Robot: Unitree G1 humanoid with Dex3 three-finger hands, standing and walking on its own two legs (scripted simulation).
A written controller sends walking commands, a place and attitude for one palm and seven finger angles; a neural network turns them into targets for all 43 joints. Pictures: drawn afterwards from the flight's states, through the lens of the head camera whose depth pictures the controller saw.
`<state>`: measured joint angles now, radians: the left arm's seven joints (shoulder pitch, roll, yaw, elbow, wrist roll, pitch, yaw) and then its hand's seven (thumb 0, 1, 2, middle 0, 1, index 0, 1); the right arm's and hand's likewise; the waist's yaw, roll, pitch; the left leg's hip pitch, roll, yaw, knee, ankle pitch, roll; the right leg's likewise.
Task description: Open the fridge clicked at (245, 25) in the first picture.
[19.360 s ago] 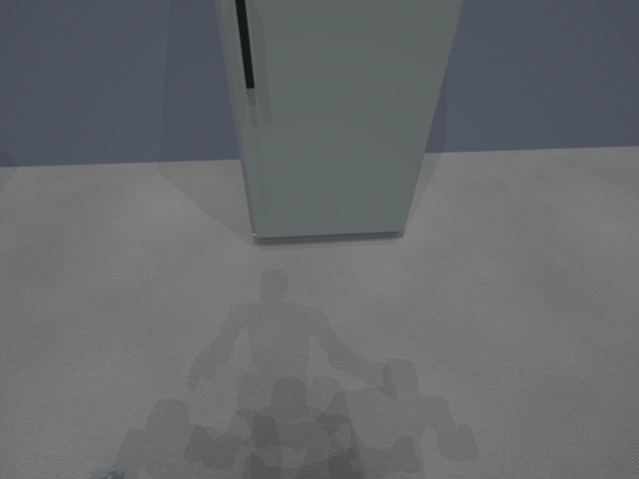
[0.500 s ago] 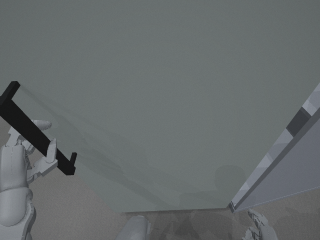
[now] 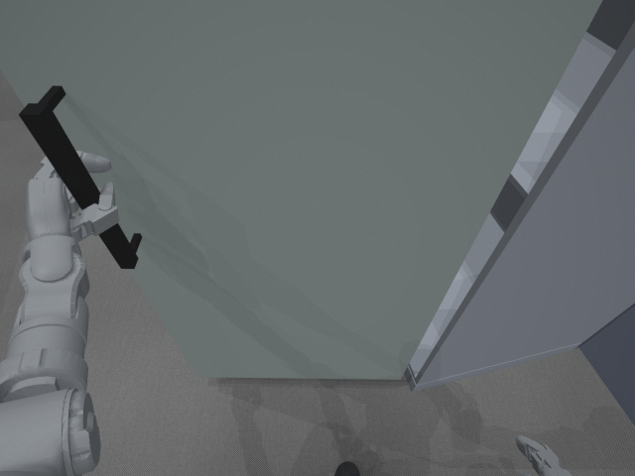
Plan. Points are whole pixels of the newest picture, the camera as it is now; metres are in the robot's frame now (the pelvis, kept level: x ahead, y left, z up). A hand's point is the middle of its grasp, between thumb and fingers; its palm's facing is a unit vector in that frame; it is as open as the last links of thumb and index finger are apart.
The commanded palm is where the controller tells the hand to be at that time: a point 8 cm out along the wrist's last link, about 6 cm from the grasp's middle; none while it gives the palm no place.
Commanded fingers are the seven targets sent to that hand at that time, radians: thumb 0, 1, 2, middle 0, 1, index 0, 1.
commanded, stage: stop walking and hold the door back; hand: left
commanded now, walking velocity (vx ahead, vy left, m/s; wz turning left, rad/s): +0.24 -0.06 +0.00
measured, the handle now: (97, 191) +0.44 +0.31 +0.11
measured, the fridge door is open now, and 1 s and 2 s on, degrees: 76 72 71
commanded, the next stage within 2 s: loosen the grip on the handle in 1.02 s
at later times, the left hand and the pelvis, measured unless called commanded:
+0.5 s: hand (116, 186) +0.45 +0.28 +0.11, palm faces +0.37 -0.90 -0.21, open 5.5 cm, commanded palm +0.40 +0.35 +0.10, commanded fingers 0.00 0.90 0.90 -0.45 -1.40 -0.45 -1.40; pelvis -0.01 +0.00 -0.02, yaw -4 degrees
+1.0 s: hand (108, 196) +0.44 +0.29 +0.11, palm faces +0.28 -0.90 -0.32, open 5.6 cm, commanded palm +0.39 +0.36 +0.10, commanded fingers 0.00 0.90 0.90 -0.45 -1.40 -0.45 -1.40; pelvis +0.00 +0.03 -0.02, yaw -8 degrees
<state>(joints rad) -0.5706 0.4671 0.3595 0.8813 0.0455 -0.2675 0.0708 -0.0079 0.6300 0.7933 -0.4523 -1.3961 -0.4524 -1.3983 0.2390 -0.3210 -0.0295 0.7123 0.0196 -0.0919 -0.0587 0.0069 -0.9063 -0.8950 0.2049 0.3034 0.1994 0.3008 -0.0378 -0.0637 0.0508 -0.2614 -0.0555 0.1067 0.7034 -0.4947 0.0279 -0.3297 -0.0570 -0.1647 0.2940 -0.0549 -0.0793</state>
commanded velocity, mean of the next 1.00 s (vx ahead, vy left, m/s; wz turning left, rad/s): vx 0.05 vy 0.01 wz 0.00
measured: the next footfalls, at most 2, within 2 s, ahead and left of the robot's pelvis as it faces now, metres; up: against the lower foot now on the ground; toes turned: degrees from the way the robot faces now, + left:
left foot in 0.08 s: +0.00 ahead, +0.11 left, +0.00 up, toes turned +2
right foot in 0.40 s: +0.03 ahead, -0.15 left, +0.00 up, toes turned -8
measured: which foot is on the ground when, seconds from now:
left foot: up 0.00-0.06, down 0.08-0.40, up 0.42-0.62, down 0.64-1.00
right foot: down 0.00-0.08, up 0.10-0.38, down 0.40-0.68, up 0.70-0.90, down 0.92-1.00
